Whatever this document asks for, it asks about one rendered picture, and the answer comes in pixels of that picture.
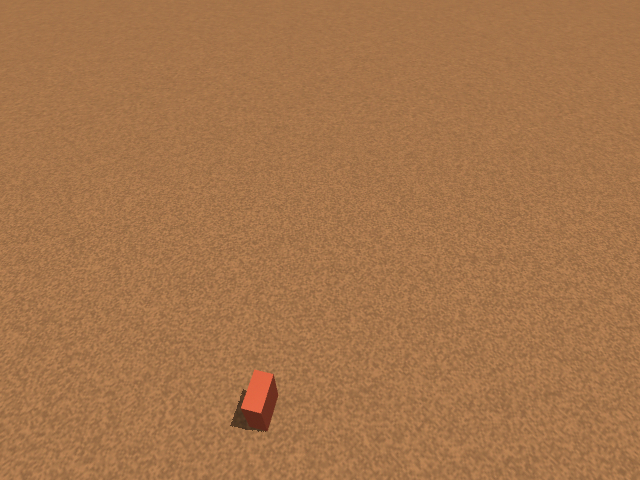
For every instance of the carton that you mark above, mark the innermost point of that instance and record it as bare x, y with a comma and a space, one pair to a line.
260, 400

